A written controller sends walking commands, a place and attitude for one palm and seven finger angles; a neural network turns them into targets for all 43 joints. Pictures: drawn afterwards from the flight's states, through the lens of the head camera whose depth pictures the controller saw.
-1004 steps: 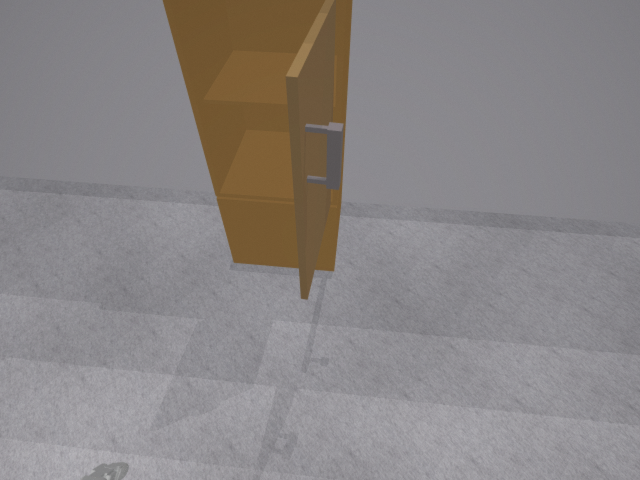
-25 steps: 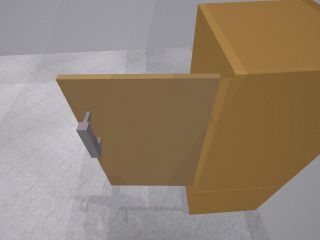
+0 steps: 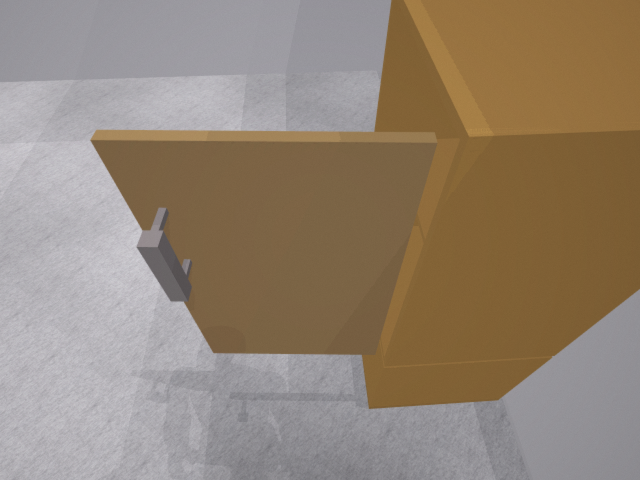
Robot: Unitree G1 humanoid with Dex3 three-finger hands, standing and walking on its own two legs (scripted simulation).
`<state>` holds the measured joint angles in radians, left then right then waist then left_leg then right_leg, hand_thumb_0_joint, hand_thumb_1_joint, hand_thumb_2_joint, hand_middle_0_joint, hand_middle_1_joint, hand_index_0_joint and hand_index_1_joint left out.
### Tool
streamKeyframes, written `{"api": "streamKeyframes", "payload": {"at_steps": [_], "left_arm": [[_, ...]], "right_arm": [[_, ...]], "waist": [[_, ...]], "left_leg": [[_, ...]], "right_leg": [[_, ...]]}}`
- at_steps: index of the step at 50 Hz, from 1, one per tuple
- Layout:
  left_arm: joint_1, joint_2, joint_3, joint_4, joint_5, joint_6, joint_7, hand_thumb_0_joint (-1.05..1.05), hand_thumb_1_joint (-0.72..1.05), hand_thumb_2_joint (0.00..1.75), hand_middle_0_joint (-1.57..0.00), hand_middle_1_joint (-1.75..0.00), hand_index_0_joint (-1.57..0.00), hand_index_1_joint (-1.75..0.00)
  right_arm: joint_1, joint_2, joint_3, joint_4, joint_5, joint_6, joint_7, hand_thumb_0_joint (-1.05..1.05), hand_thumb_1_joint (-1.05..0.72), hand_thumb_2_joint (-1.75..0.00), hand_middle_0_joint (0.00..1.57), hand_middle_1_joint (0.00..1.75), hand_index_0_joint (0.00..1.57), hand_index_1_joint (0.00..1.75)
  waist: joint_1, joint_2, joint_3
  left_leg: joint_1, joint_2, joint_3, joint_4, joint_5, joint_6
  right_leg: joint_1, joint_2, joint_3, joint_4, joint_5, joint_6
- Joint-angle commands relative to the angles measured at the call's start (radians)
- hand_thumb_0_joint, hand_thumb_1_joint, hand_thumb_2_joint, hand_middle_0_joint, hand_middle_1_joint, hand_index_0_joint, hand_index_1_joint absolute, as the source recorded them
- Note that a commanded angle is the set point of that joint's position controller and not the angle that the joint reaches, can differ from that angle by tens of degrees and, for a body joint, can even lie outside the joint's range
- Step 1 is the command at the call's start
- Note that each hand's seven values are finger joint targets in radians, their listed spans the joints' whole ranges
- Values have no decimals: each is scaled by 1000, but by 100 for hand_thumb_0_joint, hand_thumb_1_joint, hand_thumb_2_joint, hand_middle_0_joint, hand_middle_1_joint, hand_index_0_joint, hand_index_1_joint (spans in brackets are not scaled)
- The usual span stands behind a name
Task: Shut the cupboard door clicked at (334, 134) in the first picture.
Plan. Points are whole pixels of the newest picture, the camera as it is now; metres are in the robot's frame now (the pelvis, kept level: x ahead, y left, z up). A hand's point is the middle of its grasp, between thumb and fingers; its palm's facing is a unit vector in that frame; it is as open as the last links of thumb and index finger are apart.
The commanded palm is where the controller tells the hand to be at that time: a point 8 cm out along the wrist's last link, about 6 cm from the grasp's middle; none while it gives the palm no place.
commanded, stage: shuffle to correct the standing spot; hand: left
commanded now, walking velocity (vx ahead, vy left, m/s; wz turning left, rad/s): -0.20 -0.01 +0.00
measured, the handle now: (171, 255) +0.37 +0.23 +0.04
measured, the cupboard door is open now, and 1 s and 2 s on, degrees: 86 86 86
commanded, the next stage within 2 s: come to a stop and stand still in 0.06 s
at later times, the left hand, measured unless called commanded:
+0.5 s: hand out of the picture -0.02 +0.19 -0.17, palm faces +0.03 -0.98 -0.19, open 7.3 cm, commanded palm none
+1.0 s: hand out of the picture -0.05 +0.14 -0.17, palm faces +0.06 -0.99 -0.15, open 7.3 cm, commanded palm none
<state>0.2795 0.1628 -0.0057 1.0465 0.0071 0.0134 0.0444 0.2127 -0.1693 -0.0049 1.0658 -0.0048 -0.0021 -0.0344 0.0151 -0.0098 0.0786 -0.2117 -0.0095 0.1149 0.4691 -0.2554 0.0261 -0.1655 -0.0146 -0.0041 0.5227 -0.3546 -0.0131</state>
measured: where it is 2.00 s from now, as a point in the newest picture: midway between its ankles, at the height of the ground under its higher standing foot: outside the picture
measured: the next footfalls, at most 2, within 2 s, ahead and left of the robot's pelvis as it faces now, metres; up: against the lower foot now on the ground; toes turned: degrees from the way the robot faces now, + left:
none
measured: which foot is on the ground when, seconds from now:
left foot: down 0.00-1.00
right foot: down 0.00-1.00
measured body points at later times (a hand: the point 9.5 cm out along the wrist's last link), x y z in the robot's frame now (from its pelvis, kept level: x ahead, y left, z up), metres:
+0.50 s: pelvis -0.05 +0.01 +0.00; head -0.04 +0.02 +0.45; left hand -0.02 +0.25 -0.16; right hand -0.04 -0.21 -0.15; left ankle -0.05 +0.11 -0.74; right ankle -0.05 -0.11 -0.74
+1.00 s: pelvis -0.02 -0.01 +0.00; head +0.01 -0.01 +0.45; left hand -0.05 +0.19 -0.16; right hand -0.02 -0.22 -0.16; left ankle -0.05 +0.11 -0.74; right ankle -0.05 -0.11 -0.74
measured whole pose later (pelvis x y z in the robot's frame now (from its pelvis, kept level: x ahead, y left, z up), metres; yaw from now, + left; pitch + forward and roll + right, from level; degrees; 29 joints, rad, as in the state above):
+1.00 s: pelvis -0.02 -0.01 +0.00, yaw +1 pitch -1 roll +1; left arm 0.33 0.10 -0.02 1.12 0.01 -0.02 0.04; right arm 0.28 -0.13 0.02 1.15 0.00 -0.02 -0.04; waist 0.02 -0.01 0.05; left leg -0.12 0.01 0.05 0.41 -0.27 0.00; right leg -0.14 0.01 -0.03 0.44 -0.29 -0.03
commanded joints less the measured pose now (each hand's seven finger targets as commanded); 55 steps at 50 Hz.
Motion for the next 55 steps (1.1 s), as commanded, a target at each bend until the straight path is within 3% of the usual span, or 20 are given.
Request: {"api": "streamKeyframes", "payload": {"at_steps": [1, 5, 7, 8, 9, 10, 12, 13, 14, 15, 16, 17, 19, 21, 24, 29, 32, 40, 46, 55], "left_arm": [[69, 137, 40, -63, 8, -1, 10, 0, 90, 90, -20, -30, -20, -30], [40, 167, 51, -105, 13, 8, 4, 0, 90, 90, -20, -30, -20, -30], [13, 195, 57, -127, 15, 14, 1, 0, 90, 90, -20, -30, -20, -30], [-12, 205, 60, -140, 17, 16, 2, 0, 90, 90, -20, -30, -20, -30], [-29, 208, 60, -149, 22, 16, 4, 0, 90, 90, -20, -30, -20, -30], [-46, 203, 57, -156, 27, 14, 4, 0, 90, 90, -20, -30, -20, -30], [-65, 199, 52, -155, 27, 6, 3, 0, 90, 90, -20, -30, -20, -30], [-71, 197, 47, -149, 21, 3, 2, 0, 90, 90, -20, -30, -20, -30], [-67, 177, 41, -143, 13, 2, 1, 0, 90, 90, -20, -30, -20, -30], [-46, 143, 33, -139, 7, 2, -4, 0, 90, 90, -20, -30, -20, -30], [-9, 119, 27, -122, 6, 1, -7, 0, 90, 90, -20, -30, -20, -30], [-19, 124, 26, -100, 10, 2, -6, 0, 90, 90, -20, -30, -20, -30], [9, 111, 21, -73, 17, 0, -14, 0, 90, 90, -20, -30, -20, -30], [20, 103, 17, -60, 18, -6, -22, 0, 90, 90, -20, -30, -20, -30], [40, 90, 14, -40, 16, -12, -23, 0, 90, 90, -20, -30, -20, -30], [87, 80, 9, 3, 9, -25, -17, 0, 90, 90, -20, -30, -20, -30], [106, 75, 6, 27, 4, -34, -12, 0, 90, 90, -20, -30, -20, -30], [145, 56, 0, 69, 0, -43, -2, 0, 90, 90, -20, -30, -20, -30], [149, 50, 0, 67, 1, -45, 2, 0, 90, 90, -20, -30, -20, -30], [139, 58, 3, 57, 0, -44, 3, 0, 90, 90, -20, -30, -20, -30]], "right_arm": [[33, -122, -38, -69, -6, 6, -5, 0, -90, -90, 20, 30, 20, 30], [15, -117, -52, -111, -9, 25, 1, 0, -90, -90, 20, 30, 20, 30], [13, -99, -57, -123, -9, 35, 4, 0, -90, -90, 20, 30, 20, 30], [10, -88, -60, -126, -10, 42, 6, 0, -90, -90, 20, 30, 20, 30], [3, -81, -62, -129, -10, 46, 7, 0, -90, -90, 20, 30, 20, 30], [10, -72, -61, -130, -9, 45, 10, 0, -90, -90, 20, 30, 20, 30], [50, -51, -48, -118, -5, 31, 15, 0, -90, -90, 20, 30, 20, 30], [80, -45, -37, -101, -4, 21, 18, 0, -90, -90, 20, 30, 20, 30], [98, -57, -29, -85, -5, 8, 20, 0, -90, -90, 20, 30, 20, 30], [82, -91, -24, -82, -13, -4, 18, 0, -90, -90, 20, 30, 20, 30], [47, -116, -24, -80, -18, -10, 17, 0, -90, -90, 20, 30, 20, 30], [22, -127, -21, -78, -18, -16, 18, 0, -90, -90, 20, 30, 20, 30], [20, -129, -16, -76, -17, -15, 18, 0, -90, -90, 20, 30, 20, 30], [51, -121, -16, -61, -16, -15, 16, 0, -90, -90, 20, 30, 20, 30], [81, -117, -17, -41, -15, -16, 15, 0, -90, -90, 20, 30, 20, 30], [114, -80, -7, -11, -8, -21, 10, 0, -90, -90, 20, 30, 20, 30], [145, -52, 4, 15, -4, -28, 4, 0, -90, -90, 20, 30, 20, 30], [160, -30, 14, 52, 1, -33, -7, 0, -90, -90, 20, 30, 20, 30], [154, -17, 14, 64, 1, -29, -10, 0, -90, -90, 20, 30, 20, 30], [143, -18, 14, 55, -2, -26, -11, 0, -90, -90, 20, 30, 20, 30]], "waist": [[-4, 14, -92], [-12, -68, -92], [-15, -148, -67], [-14, -187, -48], [-9, -191, -39], [-17, -176, -39], [-38, -126, -54], [-48, -120, -61], [-44, -54, -64], [-16, 72, -48], [12, 164, -43], [14, 225, -23], [26, 126, 4], [19, 51, 17], [8, 73, 25], [3, 27, 33], [-7, -19, -2], [-10, -8, -51], [-10, -24, -27], [-5, 10, -15]], "left_leg": [[85, 152, -128, 22, 466, 25], [23, 95, -91, 133, 273, -2], [-19, 34, -59, 247, 86, -24], [-49, 7, -56, 336, -97, -36], [-76, 2, -75, 417, -207, -40], [-80, 7, -101, 439, -228, -39], [-29, 20, -98, 232, -165, -35], [49, 20, -82, 59, -66, -32], [104, 38, -100, -59, 14, -24], [75, 116, -186, -115, 99, 7], [-5, 178, -255, -151, 74, 44], [-112, 200, -311, -216, -41, 69], [-156, 183, -307, -255, -205, 68], [-123, 165, -290, -255, -260, 60], [-99, 158, -277, -257, -292, 54], [-65, 121, -215, -190, -130, 34], [15, 99, -155, -115, 92, 21], [90, 107, -134, -90, 251, 9], [89, 107, -132, -100, 254, 5], [81, 103, -125, -106, 233, -5]], "right_leg": [[-77, -102, 83, 8, 431, -37], [-125, -168, 166, -20, 443, -94], [-168, -237, 231, -92, 439, -147], [-191, -277, 260, -126, 464, -191], [-214, -300, 272, -146, 461, -223], [-221, -287, 256, -146, 434, -229], [-201, -240, 216, -108, 333, -182], [-214, -200, 181, -85, 225, -133], [-220, -137, 141, -51, 118, -83], [-204, -60, 95, -20, 40, -36], [-135, -26, 54, -8, -25, -13], [-46, -29, 13, 18, -32, -3], [-6, -22, 6, 16, -12, -13], [-26, -24, 5, -30, -5, -17], [-48, -29, 3, -57, -12, -16], [-37, -61, 48, -125, 61, -24], [-37, -81, 70, -142, 184, -31], [4, -96, 64, -126, 388, -32], [11, -95, 64, -134, 438, -34], [24, -104, 73, -152, 447, -34]]}}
